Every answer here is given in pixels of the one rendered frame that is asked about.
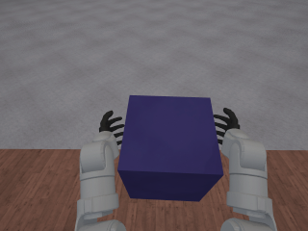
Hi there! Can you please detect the carton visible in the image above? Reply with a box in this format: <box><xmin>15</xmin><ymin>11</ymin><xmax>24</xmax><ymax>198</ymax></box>
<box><xmin>117</xmin><ymin>95</ymin><xmax>224</xmax><ymax>202</ymax></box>

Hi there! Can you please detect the left robot forearm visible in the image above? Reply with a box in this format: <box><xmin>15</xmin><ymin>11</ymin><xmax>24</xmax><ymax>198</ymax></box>
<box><xmin>74</xmin><ymin>131</ymin><xmax>119</xmax><ymax>231</ymax></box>

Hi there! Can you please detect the robot left hand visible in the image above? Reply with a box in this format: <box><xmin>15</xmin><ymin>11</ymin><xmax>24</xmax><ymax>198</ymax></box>
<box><xmin>99</xmin><ymin>111</ymin><xmax>125</xmax><ymax>145</ymax></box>

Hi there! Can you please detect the right robot upper arm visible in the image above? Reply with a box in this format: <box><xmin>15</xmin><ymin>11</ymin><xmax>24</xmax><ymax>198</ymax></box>
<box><xmin>220</xmin><ymin>218</ymin><xmax>273</xmax><ymax>231</ymax></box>

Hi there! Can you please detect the robot right hand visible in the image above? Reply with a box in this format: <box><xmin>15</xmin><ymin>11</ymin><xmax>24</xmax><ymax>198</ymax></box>
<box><xmin>214</xmin><ymin>108</ymin><xmax>241</xmax><ymax>145</ymax></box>

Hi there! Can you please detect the right robot forearm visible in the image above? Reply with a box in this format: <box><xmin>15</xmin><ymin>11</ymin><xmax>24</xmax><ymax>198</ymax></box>
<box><xmin>221</xmin><ymin>128</ymin><xmax>277</xmax><ymax>231</ymax></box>

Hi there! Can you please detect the left robot upper arm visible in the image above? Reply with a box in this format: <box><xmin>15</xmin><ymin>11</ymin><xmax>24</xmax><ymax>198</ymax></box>
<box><xmin>78</xmin><ymin>219</ymin><xmax>127</xmax><ymax>231</ymax></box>

